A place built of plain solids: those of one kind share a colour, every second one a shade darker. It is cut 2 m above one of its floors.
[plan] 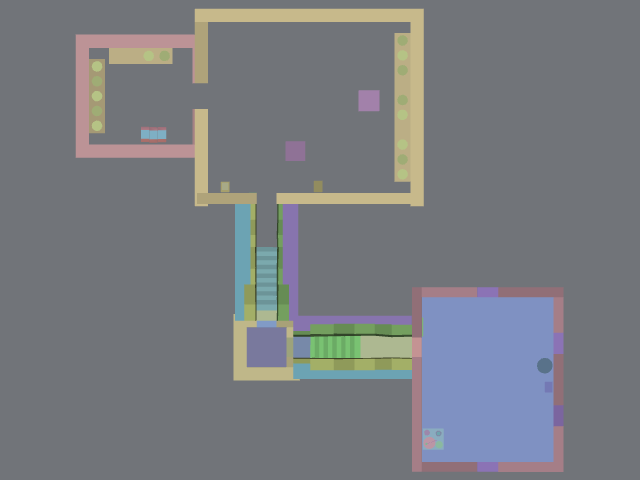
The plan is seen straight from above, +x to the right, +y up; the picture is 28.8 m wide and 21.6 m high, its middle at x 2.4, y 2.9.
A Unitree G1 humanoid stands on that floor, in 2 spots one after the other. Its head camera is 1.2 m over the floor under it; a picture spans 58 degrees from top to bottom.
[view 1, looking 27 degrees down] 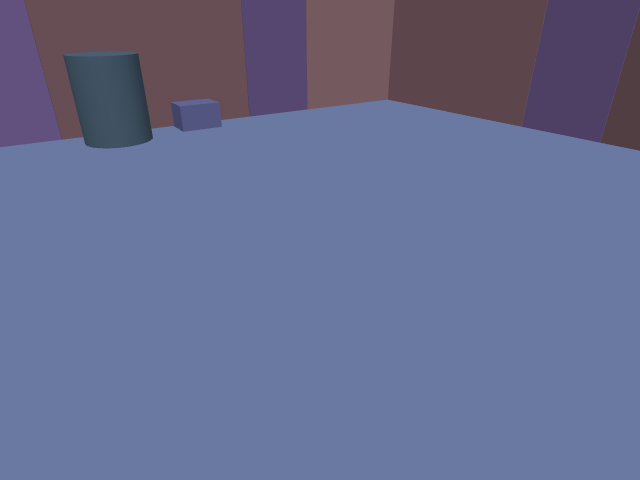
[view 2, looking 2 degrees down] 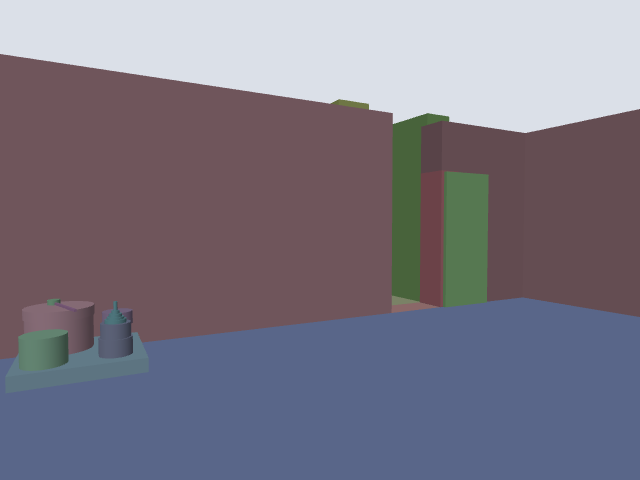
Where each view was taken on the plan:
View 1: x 7.28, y -1.92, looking -34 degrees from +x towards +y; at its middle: floor_yard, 2.64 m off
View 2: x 11.71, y -5.99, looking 152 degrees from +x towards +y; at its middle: wall_yard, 5.35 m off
